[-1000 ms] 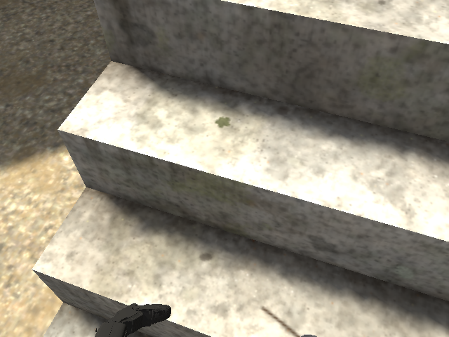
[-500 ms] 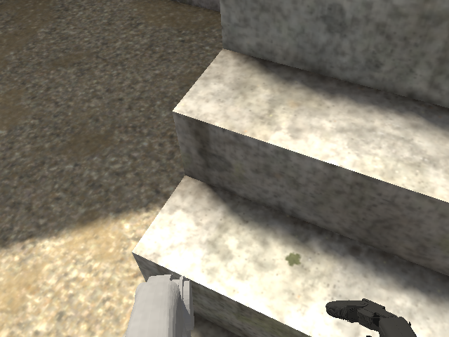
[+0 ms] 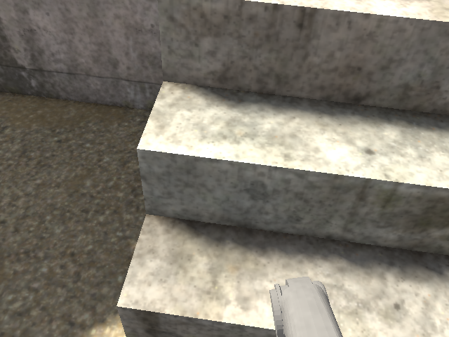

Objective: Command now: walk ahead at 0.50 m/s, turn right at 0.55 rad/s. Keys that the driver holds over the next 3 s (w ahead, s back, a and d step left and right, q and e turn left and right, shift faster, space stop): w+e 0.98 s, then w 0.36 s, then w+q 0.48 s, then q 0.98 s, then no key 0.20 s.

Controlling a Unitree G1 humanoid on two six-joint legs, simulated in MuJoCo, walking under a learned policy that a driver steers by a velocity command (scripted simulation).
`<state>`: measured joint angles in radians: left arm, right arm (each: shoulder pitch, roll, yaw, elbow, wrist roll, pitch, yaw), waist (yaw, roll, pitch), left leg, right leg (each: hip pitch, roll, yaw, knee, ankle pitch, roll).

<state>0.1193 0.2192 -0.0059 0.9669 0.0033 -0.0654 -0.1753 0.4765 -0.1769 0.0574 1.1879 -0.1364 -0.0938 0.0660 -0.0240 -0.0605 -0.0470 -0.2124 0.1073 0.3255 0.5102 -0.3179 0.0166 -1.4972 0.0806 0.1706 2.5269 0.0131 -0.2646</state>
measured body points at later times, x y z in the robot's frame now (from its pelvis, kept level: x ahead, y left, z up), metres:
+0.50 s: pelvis +0.22 -0.08 +0.18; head +0.22 -0.07 +0.63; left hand +0.24 +0.15 +0.02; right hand +0.37 -0.35 +0.11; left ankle +0.27 +0.08 -0.28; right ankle +0.19 -0.13 -0.52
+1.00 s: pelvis +0.44 -0.18 +0.42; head +0.42 -0.18 +0.87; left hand +0.74 -0.09 +0.35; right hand +0.34 -0.40 +0.27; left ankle +0.46 -0.04 -0.30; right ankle +0.42 -0.35 -0.09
